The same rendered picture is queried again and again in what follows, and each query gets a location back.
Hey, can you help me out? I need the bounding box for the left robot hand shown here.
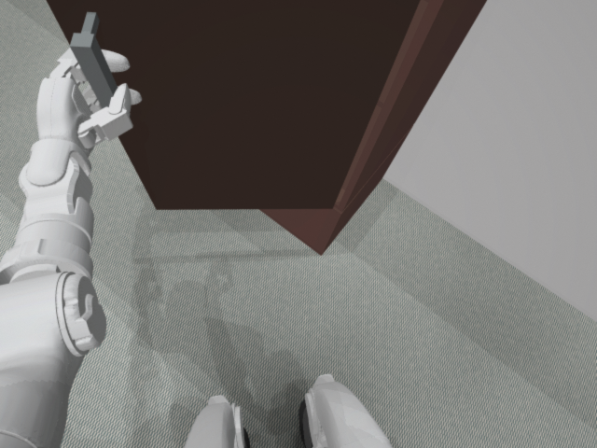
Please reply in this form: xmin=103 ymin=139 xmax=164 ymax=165
xmin=36 ymin=48 xmax=142 ymax=157

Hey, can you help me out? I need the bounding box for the left robot upper arm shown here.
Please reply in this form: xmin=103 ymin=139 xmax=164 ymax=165
xmin=0 ymin=272 xmax=106 ymax=448

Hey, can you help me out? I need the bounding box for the robot left forearm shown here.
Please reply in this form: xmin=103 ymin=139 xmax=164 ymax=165
xmin=0 ymin=138 xmax=94 ymax=286

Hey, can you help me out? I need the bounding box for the cupboard door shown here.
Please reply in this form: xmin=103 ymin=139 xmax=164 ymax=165
xmin=47 ymin=0 xmax=420 ymax=210

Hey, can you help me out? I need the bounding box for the robot left shin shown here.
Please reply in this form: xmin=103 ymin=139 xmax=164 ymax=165
xmin=208 ymin=395 xmax=230 ymax=406

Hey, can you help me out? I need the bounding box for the handle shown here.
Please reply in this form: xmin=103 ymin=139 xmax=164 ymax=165
xmin=70 ymin=12 xmax=118 ymax=108

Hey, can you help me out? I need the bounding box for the robot right shin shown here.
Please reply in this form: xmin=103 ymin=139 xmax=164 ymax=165
xmin=309 ymin=374 xmax=335 ymax=448

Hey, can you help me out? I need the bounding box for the robot shin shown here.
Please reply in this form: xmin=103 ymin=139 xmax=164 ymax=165
xmin=208 ymin=395 xmax=230 ymax=406
xmin=309 ymin=374 xmax=335 ymax=448

